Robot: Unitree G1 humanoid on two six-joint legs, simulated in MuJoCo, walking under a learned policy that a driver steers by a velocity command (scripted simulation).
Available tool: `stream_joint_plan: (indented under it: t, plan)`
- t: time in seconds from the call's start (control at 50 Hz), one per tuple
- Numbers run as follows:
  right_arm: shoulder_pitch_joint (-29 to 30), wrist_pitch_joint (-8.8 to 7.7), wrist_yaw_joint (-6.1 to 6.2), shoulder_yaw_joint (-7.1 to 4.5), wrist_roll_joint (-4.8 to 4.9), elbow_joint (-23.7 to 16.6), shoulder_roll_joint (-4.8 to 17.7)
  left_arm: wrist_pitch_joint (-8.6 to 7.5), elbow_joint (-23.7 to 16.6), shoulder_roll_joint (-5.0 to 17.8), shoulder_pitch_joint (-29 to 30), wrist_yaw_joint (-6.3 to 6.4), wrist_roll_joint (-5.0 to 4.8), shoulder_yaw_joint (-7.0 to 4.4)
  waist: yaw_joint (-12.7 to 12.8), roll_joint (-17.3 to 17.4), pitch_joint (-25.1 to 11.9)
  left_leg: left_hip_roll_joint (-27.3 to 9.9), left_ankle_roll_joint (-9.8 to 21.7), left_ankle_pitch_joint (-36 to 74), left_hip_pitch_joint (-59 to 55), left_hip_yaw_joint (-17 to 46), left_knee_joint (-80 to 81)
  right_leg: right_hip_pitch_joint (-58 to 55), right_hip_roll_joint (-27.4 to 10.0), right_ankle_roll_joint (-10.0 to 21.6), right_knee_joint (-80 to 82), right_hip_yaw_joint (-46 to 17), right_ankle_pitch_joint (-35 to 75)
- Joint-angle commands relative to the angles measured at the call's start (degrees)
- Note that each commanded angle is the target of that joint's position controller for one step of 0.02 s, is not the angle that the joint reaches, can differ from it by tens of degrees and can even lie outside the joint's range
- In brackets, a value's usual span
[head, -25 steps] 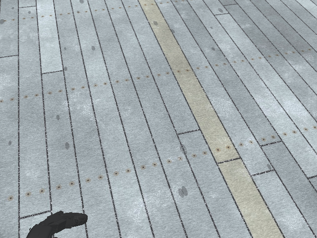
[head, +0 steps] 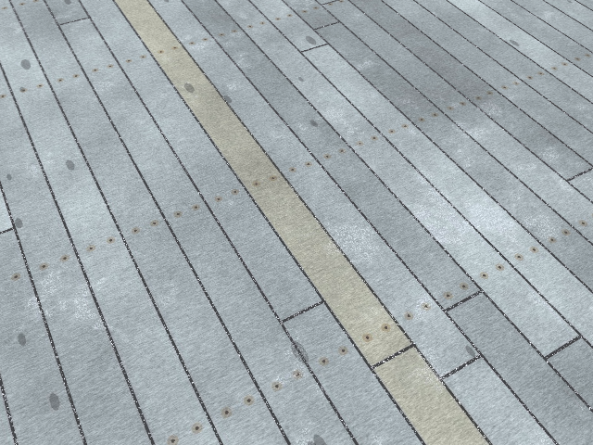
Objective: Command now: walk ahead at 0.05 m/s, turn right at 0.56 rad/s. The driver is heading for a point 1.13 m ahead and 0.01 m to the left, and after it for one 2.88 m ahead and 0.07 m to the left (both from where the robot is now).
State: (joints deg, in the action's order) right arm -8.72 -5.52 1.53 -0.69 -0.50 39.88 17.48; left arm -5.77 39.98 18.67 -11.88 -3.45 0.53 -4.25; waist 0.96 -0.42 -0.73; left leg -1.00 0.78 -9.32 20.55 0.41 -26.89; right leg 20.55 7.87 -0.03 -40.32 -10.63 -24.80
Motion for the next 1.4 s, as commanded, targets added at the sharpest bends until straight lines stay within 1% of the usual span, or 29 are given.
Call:
stream_joint_plan:
  t: [0.02,0.06,0.1,0.18,0.32,0.36,0.38,0.4,0.44,0.52,0.6,0.64,0.66,0.74,0.8,0.82,0.86,0.88,0.9,0.92,0.94,0.96,0.98,1.04,1.16,1.28,1.34,1.38,1.4]
  plan:
    - [-3.83,2.8,0.83,-3.69,0.28,-4.68,7.15,4.07,-3.2,7.15,-3.32,2.84,-3.28,-1.63,-2.1,0.05,-9.0,-22.65,14.14,45.98,-24.2,19.11,1.25,19.7,-5.21,-4.13,-24.61,3.9,-10.49]
    - [-1.13,3.94,0.66,-3.79,1.14,-5.25,6.69,7.05,-4.0,5.25,-3.07,4.05,-2.37,-1.52,-0.74,4.57,-6.0,-18.37,10.0,34.92,-19.18,12.11,3.67,20.27,-8.1,-5.4,-27.54,5.15,-3.51]
    - [1.49,4.28,0.81,-3.92,-0.41,-5.77,7.13,8.73,-5.65,2.72,-0.94,4.15,-2.75,-0.78,-0.33,8.79,-3.19,-15.24,10.5,28.24,-11.65,5.67,7.97,17.24,-8.74,-6.09,-27.72,8.42,1.33]
    - [0.16,4.63,1.05,-4.36,-0.41,-4.47,7.78,8.67,-8.65,0.59,3.8,4.11,-1.15,0.24,-2.09,9.3,-5.29,-14.86,12.01,25.76,-10.75,1.05,8.06,10.48,-9.49,-5.2,-15.54,9.82,4.66]
    - [-0.61,4.74,-0.15,-4.79,1.98,-1.62,8.47,8.2,-7.79,0.31,2.84,3.28,-0.99,0.19,-1.68,10.89,-5.72,-15.44,10.58,17.89,-11.3,1.7,2.91,-3.56,-7.13,-0.34,11.26,13.95,12.5]
    - [-4.45,4.18,-0.34,-3.54,1.38,0.26,4.94,8.05,-7.31,3.27,0.47,3.66,-0.39,-0.63,-1.56,6.1,-7.08,-11.6,3.96,6.59,-4.18,-0.95,-1.9,-16.82,-11.37,3.18,19.22,7.7,28.08]
    - [-5.97,3.5,-1.11,-2.13,-1.53,-1.0,1.06,8.39,-8.37,7.62,0.6,4.45,0.51,-1.25,-4.28,-8.33,-9.36,-5.75,-1.36,-13.22,5.4,-6.43,-11.75,-24.23,-23.5,8.1,16.17,-4.99,45.17]
    - [-2.44,3.65,-0.7,-1.96,-0.95,-1.98,1.07,7.98,-7.95,3.66,1.91,4.25,1.08,-0.16,-1.25,-13.07,-8.92,-3.64,-3.91,-22.77,6.75,-3.2,-14.52,-16.8,-27.27,15.75,19.22,-7.73,37.12]
    - [0.42,4.73,-0.1,-3.1,0.43,-1.81,4.28,6.37,-7.19,1.17,4.83,3.9,1.39,0.57,-0.82,-11.03,-4.65,-3.92,-4.53,-21.62,6.73,-0.13,-20.09,-11.51,-23.4,14.36,21.54,-5.47,28.01]
    - [-5.41,5.87,0.21,-2.99,-0.1,1.5,1.87,5.12,-5.16,-1.04,8.1,4.18,0.61,1.36,-3.23,-8.01,-4.51,-4.04,-5.24,-16.38,-0.97,1.01,-18.72,-6.49,-20.13,11.51,19.69,1.49,31.7]
    - [-3.66,5.6,-0.34,-3.2,0.52,0.27,3.13,6.16,-3.62,2.15,7.12,5.24,-0.42,0.13,-2.55,-7.1,-2.68,-1.86,-3.14,-4.61,-3.59,-2.3,-6.92,-7.33,-19.77,10.33,16.53,2.82,25.86]
    - [-1.66,5.73,-0.35,-3.86,-0.09,-1.99,6.61,6.34,-2.63,2.88,3.38,5.97,-0.66,-0.63,-0.2,-1.28,-1.2,-4.08,0.14,11.04,-2.89,2.06,-4.21,-6.79,-16.53,6.5,13.02,4.93,14.04]
    - [-1.08,5.86,-0.27,-4.56,0.65,-1.91,8.25,6.51,-2.92,1.79,2.17,6.41,0.01,-0.63,1.58,6.33,-0.33,-5.4,3.4,9.87,-0.59,5.55,-2.62,-5.67,-11.92,3.94,11.36,10.05,9.22]
    - [-2.84,5.42,0.32,-5.15,0.15,-3.32,8.01,6.7,-4.19,-1.29,7.59,7.02,-0.05,-0.76,-2.04,14.96,-0.07,-13.42,11.74,6.42,-4.17,22.2,6.28,2.86,-5.12,0.77,-2.77,13.07,4.16]
    - [-2.76,4.44,0.58,-5.63,1.05,-4.53,7.75,5.53,-4.21,-1.47,5.98,5.67,-0.32,-1.05,-1.81,11.84,-5.2,-14.33,12.2,8.16,-10.15,24.42,4.3,5.53,-6.54,1.61,-6.16,8.36,-6.66]
    - [-6.98,0.64,-0.3,-4.82,-2.43,-3.26,3.71,3.41,-0.92,1.35,-2.93,5.03,2.72,-1.83,-3.52,3.92,-4.37,-17.58,14.13,-16.16,-3.45,28.69,11.65,1.88,-8.28,2.45,-8.88,7.62,-3.87]
    - [5.86,-0.68,-0.53,-5.38,-0.65,-4.24,7.6,1.07,0.21,-0.43,-9.18,4.37,2.62,-1.7,5.02,6.86,0.03,-9.78,9.6,-26.07,11.25,22.25,14.09,-14.38,-6.85,2.62,1.87,12.0,1.54]
    - [9.3,0.25,-0.62,-5.33,-0.4,-5.63,7.16,0.28,3.04,-0.19,-14.6,3.91,2.61,-2.18,7.45,2.24,0.24,-5.74,8.13,-27.5,12.13,18.84,7.61,-20.31,-6.08,3.0,12.53,12.91,7.11]
    - [7.47,1.26,-0.74,-4.79,-1.22,-5.93,4.16,-0.35,4.74,-0.2,-19.58,4.08,2.61,-2.55,7.65,-1.78,-1.43,-0.77,5.91,-27.03,16.74,16.47,-3.69,-29.61,-9.68,4.59,17.92,8.48,6.53]
    - [2.52,2.01,-1.2,-3.36,-2.52,-5.47,-1.15,-1.26,3.83,2.03,-22.83,4.62,2.87,-2.74,5.59,-5.56,-1.24,6.63,0.88,-21.31,24.34,11.02,-22.03,-33.94,-22.27,14.46,20.98,-8.1,4.39]
    - [-0.82,1.35,-1.99,-2.16,-3.3,-6.56,-4.03,-1.84,0.49,4.86,-15.43,3.87,4.49,-1.53,0.93,-10.41,3.96,5.83,-1.23,-19.06,38.37,17.98,-27.53,-26.82,-35.61,27.43,31.74,-35.38,-5.29]
    - [5.11,2.22,-1.26,-5.56,5.62,-8.18,5.55,-0.47,-0.91,7.43,-5.79,3.75,-1.18,-3.94,-1.06,-0.1,6.3,0.77,-0.39,-19.35,34.65,12.36,-35.19,-21.33,-35.73,19.69,31.16,-27.54,-2.09]
    - [3.46,2.7,-1.19,-5.72,5.66,-7.01,6.62,0.33,-1.43,5.55,-3.15,3.98,-2.16,-2.91,-1.82,0.07,5.27,-0.63,-0.78,-13.26,32.44,11.66,-37.01,-20.42,-30.3,14.79,31.51,-19.12,-4.94]
    - [2.33,3.63,-1.71,-5.53,3.08,-5.22,3.53,0.03,0.31,1.23,-6.28,5.01,-0.6,-1.38,0.16,-4.0,5.69,-1.56,-2.0,-1.74,30.55,8.46,-40.36,-19.75,-23.02,8.12,32.7,-2.15,8.95]
    - [8.34,3.9,-3.25,-4.58,2.87,-8.38,0.25,0.25,4.02,1.3,-14.3,5.12,0.45,-1.06,4.14,-3.89,6.35,-2.23,-1.74,6.29,30.88,5.0,-31.12,-23.11,-21.95,8.08,32.07,10.15,20.06]
    - [17.18,2.86,-5.4,-3.14,2.77,-11.45,-2.41,1.47,7.71,3.25,-17.67,4.56,-1.18,-1.25,6.13,-3.94,11.14,-1.81,0.7,4.22,24.61,-3.11,-13.93,-25.06,-24.08,9.24,33.05,14.63,28.22]
    - [16.23,2.34,-6.03,-3.87,2.39,-11.83,-0.83,1.94,9.39,5.49,-17.44,4.35,-2.18,-1.64,3.06,-7.08,8.09,1.63,4.28,-0.84,14.29,-6.79,-8.49,-27.4,-24.76,8.81,26.8,16.91,53.23]
    - [4.37,2.47,-5.51,-6.04,2.29,-8.96,2.84,2.41,10.28,7.24,-15.89,4.8,-2.63,-1.92,-5.08,-8.81,-0.13,4.8,7.88,0.43,-2.97,-7.78,-4.34,-26.07,-24.22,7.41,12.97,18.34,70.51]
    - [-5.71,2.65,-4.48,-7.46,2.18,-6.11,5.32,2.41,10.22,6.81,-14.65,5.06,-2.88,-1.66,-10.34,-8.43,-5.16,3.39,9.93,5.1,-19.15,-5.19,-2.03,-17.04,-22.38,5.83,1.88,18.54,66.23]
